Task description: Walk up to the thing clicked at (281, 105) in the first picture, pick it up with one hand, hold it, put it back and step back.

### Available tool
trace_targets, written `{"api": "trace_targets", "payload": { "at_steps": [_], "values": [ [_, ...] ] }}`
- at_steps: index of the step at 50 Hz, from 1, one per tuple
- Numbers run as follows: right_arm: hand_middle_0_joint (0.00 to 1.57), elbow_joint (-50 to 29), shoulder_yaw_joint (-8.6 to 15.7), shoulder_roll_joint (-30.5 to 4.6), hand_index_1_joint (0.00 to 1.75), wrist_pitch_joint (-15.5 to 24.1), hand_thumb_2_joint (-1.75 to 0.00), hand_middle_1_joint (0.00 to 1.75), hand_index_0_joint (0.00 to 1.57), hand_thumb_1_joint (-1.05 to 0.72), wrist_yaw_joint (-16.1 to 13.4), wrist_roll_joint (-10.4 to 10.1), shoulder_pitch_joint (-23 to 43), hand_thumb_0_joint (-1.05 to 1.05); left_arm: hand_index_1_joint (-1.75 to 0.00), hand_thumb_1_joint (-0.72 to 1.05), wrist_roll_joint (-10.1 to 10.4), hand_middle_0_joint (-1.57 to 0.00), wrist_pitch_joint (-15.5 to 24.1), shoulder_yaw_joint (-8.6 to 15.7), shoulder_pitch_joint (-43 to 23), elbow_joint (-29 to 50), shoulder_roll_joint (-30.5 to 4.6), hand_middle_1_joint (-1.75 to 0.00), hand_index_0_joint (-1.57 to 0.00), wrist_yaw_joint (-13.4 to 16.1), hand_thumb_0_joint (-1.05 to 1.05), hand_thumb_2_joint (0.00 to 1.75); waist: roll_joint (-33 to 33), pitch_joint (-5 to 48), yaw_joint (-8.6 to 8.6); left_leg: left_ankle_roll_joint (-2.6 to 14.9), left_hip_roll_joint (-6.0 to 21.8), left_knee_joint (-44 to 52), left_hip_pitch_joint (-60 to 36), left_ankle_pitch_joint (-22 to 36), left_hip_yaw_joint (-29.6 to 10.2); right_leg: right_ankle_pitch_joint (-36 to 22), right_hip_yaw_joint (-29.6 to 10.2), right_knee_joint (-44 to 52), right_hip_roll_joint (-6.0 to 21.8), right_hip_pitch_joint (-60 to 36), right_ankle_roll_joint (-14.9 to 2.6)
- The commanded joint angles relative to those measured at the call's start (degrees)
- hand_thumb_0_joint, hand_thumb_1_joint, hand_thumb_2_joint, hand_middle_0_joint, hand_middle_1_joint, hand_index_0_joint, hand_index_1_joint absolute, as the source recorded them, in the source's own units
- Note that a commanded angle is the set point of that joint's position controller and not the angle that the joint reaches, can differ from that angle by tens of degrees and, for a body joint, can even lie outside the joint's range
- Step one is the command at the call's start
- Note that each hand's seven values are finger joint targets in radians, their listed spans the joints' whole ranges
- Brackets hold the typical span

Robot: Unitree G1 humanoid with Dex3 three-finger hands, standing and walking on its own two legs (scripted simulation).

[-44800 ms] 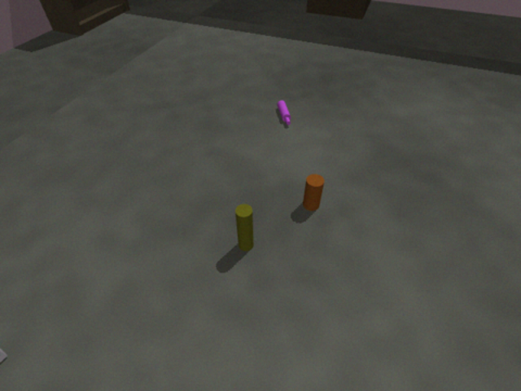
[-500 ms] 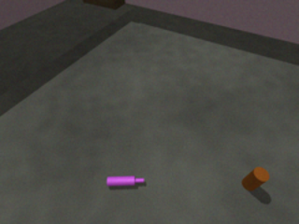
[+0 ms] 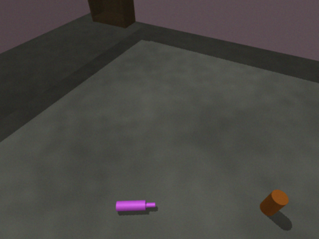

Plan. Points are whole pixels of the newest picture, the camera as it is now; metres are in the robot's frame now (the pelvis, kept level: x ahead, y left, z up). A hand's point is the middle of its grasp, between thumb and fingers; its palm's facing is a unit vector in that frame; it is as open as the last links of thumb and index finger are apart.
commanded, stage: walk up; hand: left
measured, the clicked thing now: (136, 205) +0.49 +0.16 -0.75
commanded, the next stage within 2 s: stand in 0.70 s
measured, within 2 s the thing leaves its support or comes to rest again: neither
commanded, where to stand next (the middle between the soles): +0.07 +0.00 m, yaw +0 degrees
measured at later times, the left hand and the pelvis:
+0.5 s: hand out of the picture +0.08 +0.26 -0.15, palm faces -0.01 -0.94 -0.33, open 7.3 cm; pelvis +0.00 +0.01 +0.01, yaw +0 degrees
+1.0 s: hand out of the picture +0.09 +0.26 -0.15, palm faces -0.02 -0.94 -0.35, open 7.3 cm; pelvis +0.01 +0.01 +0.01, yaw +0 degrees
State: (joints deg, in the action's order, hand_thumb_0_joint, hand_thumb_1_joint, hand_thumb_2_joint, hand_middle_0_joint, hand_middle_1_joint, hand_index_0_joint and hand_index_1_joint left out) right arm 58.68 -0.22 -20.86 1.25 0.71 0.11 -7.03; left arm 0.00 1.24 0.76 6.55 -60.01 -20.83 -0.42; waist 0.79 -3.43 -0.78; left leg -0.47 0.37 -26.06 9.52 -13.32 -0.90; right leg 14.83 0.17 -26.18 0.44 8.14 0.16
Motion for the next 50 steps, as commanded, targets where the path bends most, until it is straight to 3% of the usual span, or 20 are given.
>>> {"api": "trace_targets", "payload": {
  "at_steps": [1, 7, 12, 23, 34, 35, 39, 47, 50],
  "values": [
    [0.20, -2.2, 3.1, -11.8, 0.30, 1.2, -0.90, 0.30, 0.20, -0.90, -0.8, 0.0, 2.3, 0.00, -0.30, 0.90, -0.1, -0.20, 1.5, 2.6, -3.6, 2.5, -12.3, -0.30, -0.20, 0.7, 0.00, 0.90, -2.0, 6.1, 0.63, 2.65, 5.6, 4.6, -3.0, 12.6, -4.5, -13.4, -6.2, 6.6, 6.7, -2.0, -2.58],
    [0.20, -0.2, 3.0, -11.7, 0.30, 1.0, -0.90, 0.30, 0.20, -0.90, -0.8, 0.2, 3.4, 0.00, -0.30, 0.90, -0.1, -0.20, 1.2, 2.5, -4.4, 0.4, -12.0, -0.30, -0.20, 0.7, 0.00, 0.90, -1.0, 5.3, 0.30, 2.48, 6.0, 7.0, -3.6, 11.5, -4.6, -11.4, -5.7, 8.3, 6.5, -2.5, -2.17],
    [0.20, 1.1, 2.8, -11.3, 0.30, 0.9, -0.90, 0.30, 0.20, -0.90, -0.8, 0.3, 3.7, 0.00, -0.30, 0.90, -0.3, -0.20, 0.9, 2.3, -5.4, -0.8, -11.7, -0.30, -0.20, 0.7, 0.00, 0.90, -0.4, 3.1, 0.44, 2.30, 6.0, 9.5, -1.4, 6.7, -5.4, -6.9, -5.5, 9.7, 6.0, -2.3, -1.83],
    [0.20, 2.4, 3.0, -11.7, 0.30, 1.0, -0.90, 0.30, 0.20, -0.90, -0.9, 0.6, 4.0, 0.00, -0.30, 0.90, -0.5, -0.20, 0.7, 2.0, -4.6, -2.5, -11.3, -0.30, -0.20, 0.6, 0.00, 0.90, 0.9, 3.5, 0.36, 2.42, 6.3, 11.4, -1.1, 3.8, -6.0, -6.9, -5.2, 10.4, 5.6, -2.9, -1.43],
    [0.20, 3.0, 3.2, -11.2, 0.30, 1.1, -0.90, 0.30, 0.20, -0.90, -1.1, 0.4, 3.3, 0.00, -0.30, 0.90, -0.5, -0.20, 0.7, 2.0, -4.1, -3.1, -11.1, -0.30, -0.20, 0.8, 0.00, 0.90, -0.9, 5.9, 0.69, 2.33, 6.1, 9.8, -3.7, 11.2, -5.1, -11.4, -4.6, 9.9, 6.1, -4.0, -1.19],
    [0.20, 2.9, 2.8, -11.4, 0.30, 1.1, -0.90, 0.30, 0.20, -0.90, -1.3, 0.4, 3.8, 0.00, -0.30, 0.90, -0.5, -0.20, 0.7, 1.8, -4.4, -2.8, -11.3, -0.30, -0.20, 0.9, 0.00, 0.90, -1.5, 4.6, 0.74, 1.97, 7.1, 9.8, -3.1, 16.2, -5.7, -15.1, -5.2, 9.6, 7.1, -3.7, -1.13],
    [0.20, 3.3, 2.6, -11.4, 0.30, 1.1, -0.90, 0.30, 0.20, -0.90, -1.4, 0.3, 3.2, 0.00, -0.30, 0.90, -0.3, -0.20, 0.7, 1.7, -3.5, -2.9, -11.1, -0.30, -0.20, 1.0, 0.00, 0.90, -1.4, 5.9, 0.85, 1.86, 7.2, 9.3, -5.0, 18.6, -5.3, -16.7, -4.8, 9.5, 7.1, -4.1, -0.84],
    [0.20, 3.4, 2.2, -11.1, 0.30, 0.6, -0.90, 0.30, 0.20, -0.90, -1.2, 0.1, 4.3, 0.00, -0.30, 0.90, -0.3, -0.20, 0.6, 1.6, -3.5, -2.9, -11.4, -0.30, -0.20, 1.0, 0.00, 0.90, -1.1, 5.2, 0.86, 1.44, 6.7, 10.4, -4.8, 12.7, -5.4, -11.8, -5.2, 10.9, 6.9, -3.1, -0.89],
    [0.20, 3.2, 2.2, -11.3, 0.30, 0.7, -0.90, 0.30, 0.20, -0.90, -1.1, 0.1, 4.2, 0.00, -0.30, 0.90, -0.4, -0.20, 0.7, 1.5, -3.5, -2.7, -11.4, -0.30, -0.20, 1.0, 0.00, 0.90, -1.0, 5.7, 1.00, 1.56, 6.8, 10.1, -4.7, 13.9, -5.2, -13.0, -5.2, 11.0, 7.2, -3.4, -0.84]
  ]
}}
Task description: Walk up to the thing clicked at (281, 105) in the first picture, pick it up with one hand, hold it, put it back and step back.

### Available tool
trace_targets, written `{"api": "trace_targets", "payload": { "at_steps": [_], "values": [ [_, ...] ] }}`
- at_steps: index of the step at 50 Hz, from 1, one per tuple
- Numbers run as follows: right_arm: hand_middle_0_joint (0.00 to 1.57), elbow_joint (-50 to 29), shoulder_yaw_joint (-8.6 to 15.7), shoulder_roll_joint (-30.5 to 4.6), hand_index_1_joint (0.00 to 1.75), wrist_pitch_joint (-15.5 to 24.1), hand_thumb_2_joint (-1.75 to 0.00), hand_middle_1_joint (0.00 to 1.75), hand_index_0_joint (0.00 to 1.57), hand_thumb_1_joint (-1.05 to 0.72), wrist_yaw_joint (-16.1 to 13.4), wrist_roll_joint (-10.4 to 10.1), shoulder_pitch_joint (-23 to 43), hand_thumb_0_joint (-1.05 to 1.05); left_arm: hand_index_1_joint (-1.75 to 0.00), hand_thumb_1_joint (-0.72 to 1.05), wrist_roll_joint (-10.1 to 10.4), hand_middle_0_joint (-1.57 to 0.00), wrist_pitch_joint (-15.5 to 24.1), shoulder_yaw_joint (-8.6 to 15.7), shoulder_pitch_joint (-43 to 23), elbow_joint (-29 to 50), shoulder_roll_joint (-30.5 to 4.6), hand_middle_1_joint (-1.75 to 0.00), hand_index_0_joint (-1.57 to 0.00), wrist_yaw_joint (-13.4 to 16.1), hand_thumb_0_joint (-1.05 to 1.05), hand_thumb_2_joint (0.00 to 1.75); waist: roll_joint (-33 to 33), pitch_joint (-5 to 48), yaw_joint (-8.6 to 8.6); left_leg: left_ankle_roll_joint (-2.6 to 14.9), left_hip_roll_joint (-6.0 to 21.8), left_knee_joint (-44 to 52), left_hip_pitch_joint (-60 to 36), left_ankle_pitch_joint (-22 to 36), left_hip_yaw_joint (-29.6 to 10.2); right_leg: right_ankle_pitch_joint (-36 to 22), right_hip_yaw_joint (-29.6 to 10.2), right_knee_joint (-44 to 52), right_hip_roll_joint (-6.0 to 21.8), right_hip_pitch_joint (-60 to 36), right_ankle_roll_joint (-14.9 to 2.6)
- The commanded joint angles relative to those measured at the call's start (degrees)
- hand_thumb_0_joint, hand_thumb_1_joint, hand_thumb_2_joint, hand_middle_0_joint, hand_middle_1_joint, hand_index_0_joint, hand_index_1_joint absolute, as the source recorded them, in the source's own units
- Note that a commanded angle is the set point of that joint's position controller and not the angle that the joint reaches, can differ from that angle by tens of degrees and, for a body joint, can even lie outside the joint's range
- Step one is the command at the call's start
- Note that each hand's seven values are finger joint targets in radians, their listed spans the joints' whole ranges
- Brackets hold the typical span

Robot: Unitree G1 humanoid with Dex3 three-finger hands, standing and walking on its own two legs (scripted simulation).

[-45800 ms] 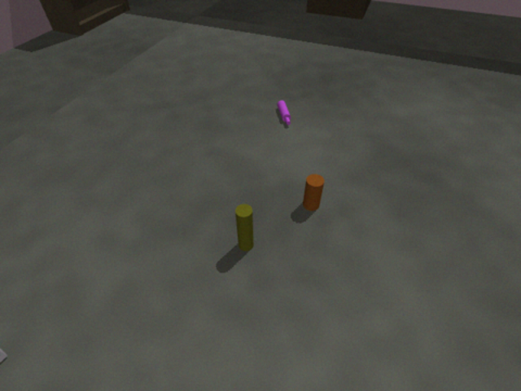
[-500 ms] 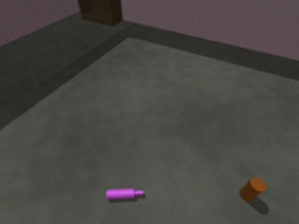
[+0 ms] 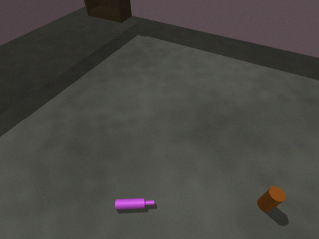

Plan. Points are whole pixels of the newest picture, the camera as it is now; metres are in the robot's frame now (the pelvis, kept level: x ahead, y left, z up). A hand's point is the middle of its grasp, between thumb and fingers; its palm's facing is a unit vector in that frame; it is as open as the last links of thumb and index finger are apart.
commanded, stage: stand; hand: left
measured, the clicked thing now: (135, 203) +0.48 +0.16 -0.75
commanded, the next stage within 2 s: none
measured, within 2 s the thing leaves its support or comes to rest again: neither
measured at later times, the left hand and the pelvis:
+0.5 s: hand out of the picture +0.06 +0.25 -0.16, palm faces -0.02 -0.94 -0.34, open 7.3 cm; pelvis -0.01 +0.00 +0.00, yaw +0 degrees
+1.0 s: hand out of the picture +0.07 +0.26 -0.16, palm faces -0.02 -0.94 -0.34, open 7.3 cm; pelvis +0.00 +0.00 +0.00, yaw +0 degrees
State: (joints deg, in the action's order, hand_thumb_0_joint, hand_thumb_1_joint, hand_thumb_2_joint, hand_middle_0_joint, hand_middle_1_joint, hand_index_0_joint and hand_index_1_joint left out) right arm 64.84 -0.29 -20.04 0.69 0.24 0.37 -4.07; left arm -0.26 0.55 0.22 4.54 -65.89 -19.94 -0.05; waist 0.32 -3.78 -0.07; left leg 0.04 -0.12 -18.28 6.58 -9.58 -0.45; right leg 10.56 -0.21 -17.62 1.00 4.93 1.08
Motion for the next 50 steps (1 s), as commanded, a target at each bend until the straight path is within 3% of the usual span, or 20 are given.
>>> {"api": "trace_targets", "payload": {
  "at_steps": [1, 16, 23, 30, 34, 50],
  "values": [
    [0.20, -3.0, 2.3, -12.2, 0.30, 1.2, -0.90, 0.30, 0.20, -0.90, -0.6, -0.1, 1.3, 0.00, -0.30, 0.90, -0.1, -0.20, 1.4, 2.1, -1.6, 3.3, -12.6, -0.30, -0.20, 0.6, 0.00, 0.90, -0.5, 6.2, 0.31, 1.07, 7.3, 2.2, -1.8, 10.2, -5.6, -9.1, -5.0, 2.4, 6.7, -0.5, -1.92],
    [0.20, -3.0, 2.1, -12.5, 0.30, 1.2, -0.90, 0.30, 0.20, -0.90, -0.7, -0.1, 1.2, 0.00, -0.30, 0.90, -0.3, -0.20, 1.3, 2.1, -0.9, 3.5, -12.4, -0.30, -0.20, 0.5, 0.00, 0.90, -0.3, 5.5, 0.10, 1.31, 7.5, 2.5, -1.2, 8.4, -5.8, -7.8, -5.0, 3.0, 6.8, -0.4, -1.97],
    [0.20, -2.8, 2.2, -12.6, 0.30, 1.0, -0.90, 0.30, 0.20, -0.90, -0.5, 0.1, 0.6, 0.00, -0.30, 0.90, -0.4, -0.20, 1.1, 2.1, -0.3, 3.6, -12.3, -0.30, -0.20, 0.4, 0.00, 0.90, -0.4, 3.4, 0.14, 1.19, 6.9, 3.8, 1.1, 0.3, -6.3, -0.6, -4.8, 4.0, 6.2, 1.3, -2.03],
    [0.20, -2.9, 2.1, -12.4, 0.30, 1.3, -0.90, 0.30, 0.20, -0.90, -0.5, 0.0, 0.1, 0.00, -0.30, 0.90, -0.2, -0.20, 1.3, 2.1, 0.2, 3.7, -12.4, -0.30, -0.20, 0.4, 0.00, 0.90, 0.0, 4.8, 0.01, 1.23, 7.1, 3.1, 0.0, 5.9, -6.5, -4.9, -4.8, 2.8, 6.5, 0.2, -2.09],
    [0.20, -2.8, 2.1, -12.5, 0.30, 1.3, -0.90, 0.30, 0.20, -0.90, -0.5, 0.0, -0.3, 0.00, -0.30, 0.90, -0.2, -0.20, 1.3, 2.0, 0.4, 3.7, -12.4, -0.30, -0.20, 0.3, 0.00, 0.90, -0.3, 4.5, 0.07, 1.17, 7.1, 3.1, 0.1, 5.3, -6.7, -3.5, -4.7, 3.0, 6.4, 0.7, -2.01],
    [0.20, -3.1, 1.9, -12.5, 0.30, 1.3, -0.90, 0.30, 0.20, -0.90, -0.8, 0.0, -0.7, 0.00, -0.30, 0.90, -0.2, -0.20, 1.1, 2.0, 0.5, 4.1, -12.4, -0.30, -0.20, 0.5, 0.00, 0.90, 0.0, 5.4, 0.06, 1.42, 7.3, 2.1, -0.5, 10.1, -6.2, -8.6, -4.6, 2.2, 6.9, -0.9, -1.99]
  ]
}}
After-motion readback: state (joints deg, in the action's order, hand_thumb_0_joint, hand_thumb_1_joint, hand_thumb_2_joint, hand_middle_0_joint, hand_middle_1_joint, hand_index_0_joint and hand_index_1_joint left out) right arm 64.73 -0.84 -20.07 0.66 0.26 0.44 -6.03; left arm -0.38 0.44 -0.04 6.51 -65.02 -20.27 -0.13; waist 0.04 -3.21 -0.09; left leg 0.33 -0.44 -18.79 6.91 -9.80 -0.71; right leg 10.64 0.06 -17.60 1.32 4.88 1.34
